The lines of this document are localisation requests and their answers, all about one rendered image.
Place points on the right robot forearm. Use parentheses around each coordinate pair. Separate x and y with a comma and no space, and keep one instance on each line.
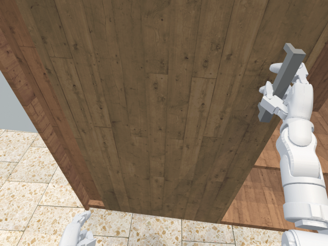
(306,202)

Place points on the left robot hand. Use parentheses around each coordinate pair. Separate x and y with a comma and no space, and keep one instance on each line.
(73,236)

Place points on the robot right upper arm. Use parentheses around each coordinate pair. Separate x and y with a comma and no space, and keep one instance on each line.
(303,238)

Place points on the wardrobe door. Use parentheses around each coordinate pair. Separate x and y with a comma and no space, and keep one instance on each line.
(162,95)
(21,43)

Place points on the handle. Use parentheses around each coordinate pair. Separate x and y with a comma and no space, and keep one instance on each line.
(284,77)

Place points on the right robot hand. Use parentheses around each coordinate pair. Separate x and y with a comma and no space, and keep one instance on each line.
(298,98)

